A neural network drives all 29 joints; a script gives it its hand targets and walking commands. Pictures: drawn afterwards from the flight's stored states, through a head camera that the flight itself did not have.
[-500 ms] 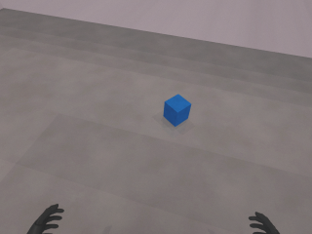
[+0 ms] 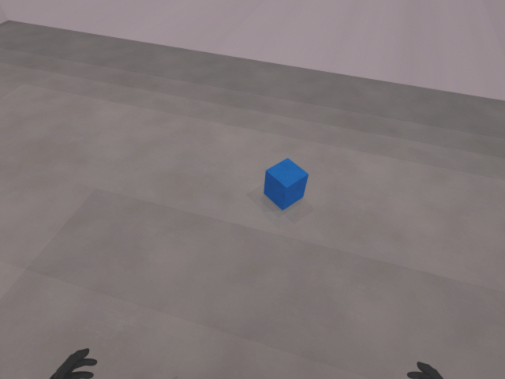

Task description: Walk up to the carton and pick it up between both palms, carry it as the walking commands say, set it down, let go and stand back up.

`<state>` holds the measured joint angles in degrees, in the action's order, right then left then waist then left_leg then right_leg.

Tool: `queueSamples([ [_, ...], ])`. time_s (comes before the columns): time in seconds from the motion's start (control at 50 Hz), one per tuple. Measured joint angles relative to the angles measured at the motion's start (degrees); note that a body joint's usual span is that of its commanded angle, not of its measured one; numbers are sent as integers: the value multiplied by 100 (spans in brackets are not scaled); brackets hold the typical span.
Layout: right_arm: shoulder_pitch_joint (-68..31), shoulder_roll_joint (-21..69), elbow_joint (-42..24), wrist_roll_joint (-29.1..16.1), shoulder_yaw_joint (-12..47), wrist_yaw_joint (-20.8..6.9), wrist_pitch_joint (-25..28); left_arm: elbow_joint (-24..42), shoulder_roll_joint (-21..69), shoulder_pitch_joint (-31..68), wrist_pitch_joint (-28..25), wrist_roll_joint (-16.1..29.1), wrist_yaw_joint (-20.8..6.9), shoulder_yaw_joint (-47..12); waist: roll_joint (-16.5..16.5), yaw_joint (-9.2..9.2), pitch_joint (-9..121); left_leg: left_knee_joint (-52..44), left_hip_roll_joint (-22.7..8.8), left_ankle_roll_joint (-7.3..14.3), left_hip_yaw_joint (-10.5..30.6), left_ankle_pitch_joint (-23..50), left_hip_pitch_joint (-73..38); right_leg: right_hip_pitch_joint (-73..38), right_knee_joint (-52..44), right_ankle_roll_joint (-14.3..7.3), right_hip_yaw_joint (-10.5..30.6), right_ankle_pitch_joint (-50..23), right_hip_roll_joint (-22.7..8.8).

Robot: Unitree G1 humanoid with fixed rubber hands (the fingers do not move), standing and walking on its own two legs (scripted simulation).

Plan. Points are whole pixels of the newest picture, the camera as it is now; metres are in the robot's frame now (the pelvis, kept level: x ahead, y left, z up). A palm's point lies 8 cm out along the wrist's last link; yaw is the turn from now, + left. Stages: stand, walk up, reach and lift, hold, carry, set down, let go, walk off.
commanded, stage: walk up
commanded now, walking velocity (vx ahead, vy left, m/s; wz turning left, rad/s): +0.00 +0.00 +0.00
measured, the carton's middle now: (285, 184) +1.15 -0.16 -0.69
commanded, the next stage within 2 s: none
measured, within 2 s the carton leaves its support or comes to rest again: neither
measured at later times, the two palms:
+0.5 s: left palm out of the picture +0.03 +0.22 -0.11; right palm out of the picture +0.15 -0.31 -0.13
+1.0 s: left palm (131, 277) +0.35 +0.27 -0.15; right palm (382, 310) +0.28 -0.25 -0.11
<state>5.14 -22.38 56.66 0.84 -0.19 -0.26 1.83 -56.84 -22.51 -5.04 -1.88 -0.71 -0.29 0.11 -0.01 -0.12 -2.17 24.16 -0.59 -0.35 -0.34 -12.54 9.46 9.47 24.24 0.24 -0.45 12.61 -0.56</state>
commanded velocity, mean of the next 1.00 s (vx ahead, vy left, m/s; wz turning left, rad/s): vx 0.43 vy -0.02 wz -0.02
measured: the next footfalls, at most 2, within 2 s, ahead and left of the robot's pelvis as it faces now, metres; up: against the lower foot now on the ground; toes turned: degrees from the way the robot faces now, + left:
left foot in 0.80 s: +0.35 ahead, +0.12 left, +0.00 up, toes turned +7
right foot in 1.30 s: +0.56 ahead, -0.19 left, +0.00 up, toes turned -11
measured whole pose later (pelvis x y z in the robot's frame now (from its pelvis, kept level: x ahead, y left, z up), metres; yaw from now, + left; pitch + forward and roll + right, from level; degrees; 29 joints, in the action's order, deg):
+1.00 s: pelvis +0.29 +0.02 +0.00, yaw -2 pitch +0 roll -1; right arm 17.7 -12.4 59.3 1.5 -2.6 -0.2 4.4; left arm -57.8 -15.3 -12.8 -1.1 -1.6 -1.6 3.2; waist -3.2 0.6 -3.9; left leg 26.1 -4.2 0.9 -7.8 -12.7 13.1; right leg 30.1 67.3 0.8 -1.8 13.4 -5.7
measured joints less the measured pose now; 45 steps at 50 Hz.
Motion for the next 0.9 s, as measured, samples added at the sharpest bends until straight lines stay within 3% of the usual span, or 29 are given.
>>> queueSamples([
  [0.14, -16, -8, 193, -2, -1, 4, -17, -180, -9, 15, 17, 3, 7, -5, 0, 2, -6, -177, 0, -3, 0, 99, -86, -84, -175, 4, 1, -98, -2],
  [0.18, 144, 56, 114, 55, -130, 104, -134, -39, 15, -8, 253, -69, -142, 136, 8, -29, 84, -108, -72, 15, -15, -45, 27, 411, 848, -30, -77, 826, 34],
  [0.22, 380, 121, 39, 109, -223, 90, -185, 112, 104, -76, 331, -95, -251, 204, 58, -6, 153, -170, -190, 13, -67, -135, 51, 967, 1961, -12, -180, 968, 5],
  [0.26, 592, 180, 44, 141, -263, 34, -164, 220, 240, -192, 276, -98, -307, 210, 130, 31, 186, -306, -318, -26, -153, -110, -25, 1140, 2109, 17, -265, 1025, -81],
  [0.3, 739, 222, 88, 166, -292, -12, -138, 270, 369, -339, 225, -88, -327, 190, 180, 48, 178, -268, -425, -61, -253, -169, -89, 989, 1653, 53, -347, 983, -155],
  [0.34, 836, 264, 114, 179, -315, -58, -150, 259, 452, -514, 167, -73, -284, 174, 165, 6, 148, 191, -502, -60, -334, -583, -17, 633, 1028, 68, -490, 921, -188],
  [0.36, 888, 302, 93, 184, -306, -88, -164, 270, 430, -626, 111, -89, -246, 176, 48, -38, 163, 751, -454, 61, -372, -1133, 199, 444, 640, 54, -456, 1028, -259],
  [0.38, 872, 306, 81, 219, -300, -109, -189, 220, 475, -726, 39, -121, -180, 182, 53, -117, 132, 1551, -427, 141, -255, -1449, 529, 508, 666, 21, -445, 573, -256],
  [0.44, 690, 388, -4, 237, -321, -163, -223, -47, 708, -1276, -40, -121, -67, 124, 204, -269, 92, 3439, -333, 172, 14, -987, 1404, 374, 769, -100, -407, 475, -178],
  [0.48, 521, 491, -73, 203, -320, -231, -174, -217, 819, -1643, -88, -101, -56, 111, 224, -308, 73, 3806, -361, 44, -28, -332, 1771, 3, 330, -90, -375, 418, -194],
  [0.56, 231, 648, -173, 150, -301, -335, -182, -376, 989, -2092, -233, -77, -24, 111, 223, -385, 11, 3554, -458, -163, -143, 430, 2236, -652, -478, -12, -379, 235, -297],
  [0.64, -76, 759, -232, 75, -272, -363, -228, -397, 1122, -2313, -294, -71, 28, 122, 205, -467, -59, 2560, -460, -275, -258, 752, 2372, -1074, -852, 108, -406, 314, -432],
  [0.74, -408, 993, -383, 20, -173, -343, -125, -519, 1122, -2399, -266, -44, 42, 179, 49, -496, -89, 1309, -413, -215, -581, 410, 2035, -1410, -793, 304, -497, 785, -546],
  [0.8, -453, 1038, -459, 70, -151, -239, 69, -653, 1083, -2431, -219, -3, 47, 182, -45, -464, -54, 725, -318, -105, -778, 295, 1473, -1156, 265, 310, -423, 1476, -623],
  [0.84, -351, 1064, -388, 103, -162, -141, 172, -663, 1022, -2163, -159, -13, 62, 204, -180, -372, -144, 1212, -293, 135, -824, 126, 1573, -320, 2258, 87, -38, 1689, -536],
  [0.9, 208, 1035, -101, 47, -182, -37, 187, -446, 870, -1632, -113, -26, 32, 281, -270, -247, -173, 1017, -345, 175, -823, -84, 1173, 834, 4150, -71, 84, 1138, -319],
])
